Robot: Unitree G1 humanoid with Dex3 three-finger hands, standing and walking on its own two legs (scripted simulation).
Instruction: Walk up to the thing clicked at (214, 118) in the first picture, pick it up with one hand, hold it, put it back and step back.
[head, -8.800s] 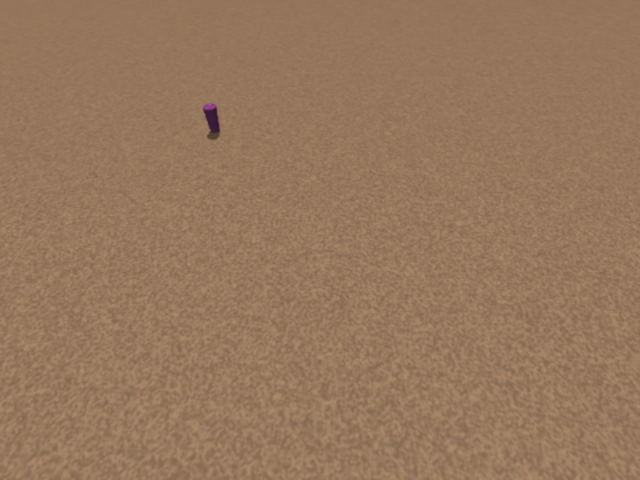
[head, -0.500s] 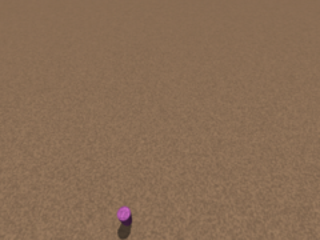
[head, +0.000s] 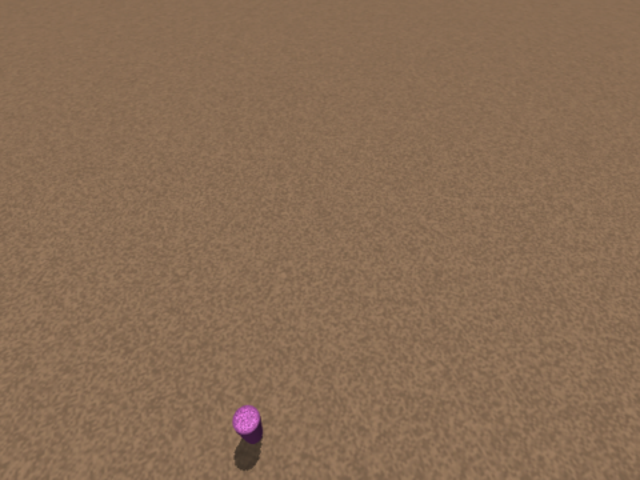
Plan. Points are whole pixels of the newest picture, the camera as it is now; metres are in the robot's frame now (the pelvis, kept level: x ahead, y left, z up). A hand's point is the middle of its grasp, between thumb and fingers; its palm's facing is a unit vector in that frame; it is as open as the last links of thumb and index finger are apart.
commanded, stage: go down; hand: left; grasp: from the side
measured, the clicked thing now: (250, 427) +0.37 +0.22 -0.70
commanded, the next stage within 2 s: none
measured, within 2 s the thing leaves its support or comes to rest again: neither
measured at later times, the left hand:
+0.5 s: hand out of the picture +0.14 +0.29 -0.21, palm faces +0.09 -0.95 -0.31, open 16.6 cm
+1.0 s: hand out of the picture +0.17 +0.33 -0.27, palm faces +0.17 -0.95 -0.26, open 17.5 cm
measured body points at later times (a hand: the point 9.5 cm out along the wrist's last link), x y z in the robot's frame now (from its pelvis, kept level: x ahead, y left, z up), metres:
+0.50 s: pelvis -0.02 +0.00 -0.08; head +0.08 +0.02 +0.36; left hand +0.14 +0.34 -0.19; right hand +0.11 -0.27 -0.18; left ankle +0.00 +0.12 -0.75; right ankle -0.02 -0.14 -0.75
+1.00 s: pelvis -0.04 +0.00 -0.17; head +0.10 +0.03 +0.25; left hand +0.16 +0.38 -0.25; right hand +0.16 -0.26 -0.26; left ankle +0.00 +0.12 -0.75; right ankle -0.02 -0.14 -0.75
